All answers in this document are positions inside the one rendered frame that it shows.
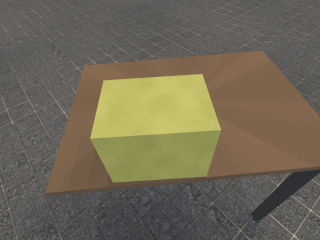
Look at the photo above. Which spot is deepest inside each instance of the table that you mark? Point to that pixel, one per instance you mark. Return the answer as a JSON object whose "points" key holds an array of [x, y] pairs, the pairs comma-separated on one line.
{"points": [[267, 127]]}

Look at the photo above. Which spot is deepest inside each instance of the carton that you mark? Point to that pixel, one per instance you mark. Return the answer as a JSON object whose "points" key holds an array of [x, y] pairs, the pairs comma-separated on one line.
{"points": [[155, 128]]}

